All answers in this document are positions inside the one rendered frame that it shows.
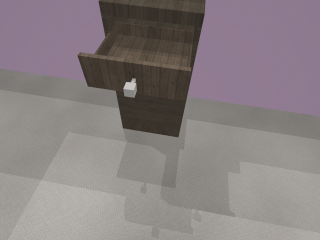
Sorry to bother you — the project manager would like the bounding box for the drawer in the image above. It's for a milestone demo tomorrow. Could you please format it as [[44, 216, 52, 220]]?
[[77, 21, 194, 101]]

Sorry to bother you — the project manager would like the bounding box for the handle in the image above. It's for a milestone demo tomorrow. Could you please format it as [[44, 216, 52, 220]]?
[[123, 78, 137, 98]]

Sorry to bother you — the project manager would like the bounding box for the cabinet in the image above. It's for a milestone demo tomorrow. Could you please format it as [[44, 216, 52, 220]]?
[[98, 0, 206, 137]]

